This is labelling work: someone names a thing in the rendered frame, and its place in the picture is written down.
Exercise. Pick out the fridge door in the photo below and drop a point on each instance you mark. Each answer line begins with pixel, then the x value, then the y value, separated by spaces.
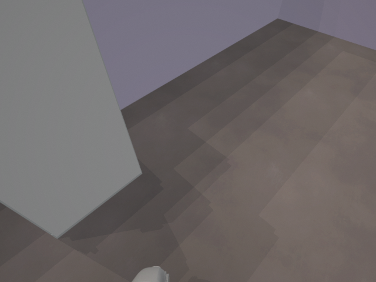
pixel 64 147

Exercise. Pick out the left robot thigh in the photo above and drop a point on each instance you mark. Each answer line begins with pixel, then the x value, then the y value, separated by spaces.
pixel 152 274

